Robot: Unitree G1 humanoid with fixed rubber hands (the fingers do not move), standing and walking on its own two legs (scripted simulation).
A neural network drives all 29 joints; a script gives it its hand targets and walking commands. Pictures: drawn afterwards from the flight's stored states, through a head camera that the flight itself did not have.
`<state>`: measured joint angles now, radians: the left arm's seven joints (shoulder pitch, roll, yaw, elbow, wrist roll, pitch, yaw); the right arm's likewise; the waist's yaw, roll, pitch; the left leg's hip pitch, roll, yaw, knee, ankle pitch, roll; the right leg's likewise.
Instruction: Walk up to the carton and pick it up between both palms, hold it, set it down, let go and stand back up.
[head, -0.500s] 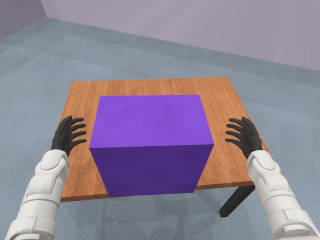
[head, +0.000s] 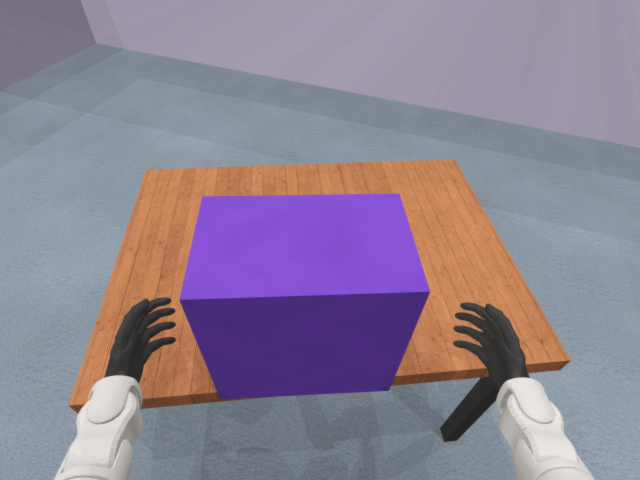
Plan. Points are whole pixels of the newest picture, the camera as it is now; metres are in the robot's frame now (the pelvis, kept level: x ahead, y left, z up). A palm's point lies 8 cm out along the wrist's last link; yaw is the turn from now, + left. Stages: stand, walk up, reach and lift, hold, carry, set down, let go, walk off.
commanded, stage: set down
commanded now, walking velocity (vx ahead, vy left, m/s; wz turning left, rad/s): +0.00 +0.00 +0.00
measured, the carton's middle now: (304, 302) +0.41 +0.05 -0.04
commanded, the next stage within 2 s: let go in 1.60 s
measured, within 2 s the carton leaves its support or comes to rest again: neither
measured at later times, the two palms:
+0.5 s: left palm (134, 427) +0.21 +0.25 -0.04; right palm (500, 436) +0.23 -0.22 -0.05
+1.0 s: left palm (132, 446) +0.19 +0.25 -0.06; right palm (502, 464) +0.20 -0.22 -0.07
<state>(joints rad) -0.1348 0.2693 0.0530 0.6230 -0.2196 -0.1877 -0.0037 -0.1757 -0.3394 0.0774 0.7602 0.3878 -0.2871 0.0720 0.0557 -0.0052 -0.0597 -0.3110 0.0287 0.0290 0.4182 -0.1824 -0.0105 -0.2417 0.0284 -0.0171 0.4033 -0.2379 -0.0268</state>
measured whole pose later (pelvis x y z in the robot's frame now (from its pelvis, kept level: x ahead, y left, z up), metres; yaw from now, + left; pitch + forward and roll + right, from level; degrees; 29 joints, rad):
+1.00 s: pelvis +0.02 +0.00 +0.00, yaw -1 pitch +0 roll +0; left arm 0.17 0.23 0.06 0.64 -0.12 -0.26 -0.02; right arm 0.12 -0.22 0.09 0.86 0.22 -0.49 0.03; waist 0.04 -0.02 0.01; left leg -0.19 0.03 0.04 0.41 -0.23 -0.02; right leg -0.13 0.03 0.01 0.40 -0.28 -0.03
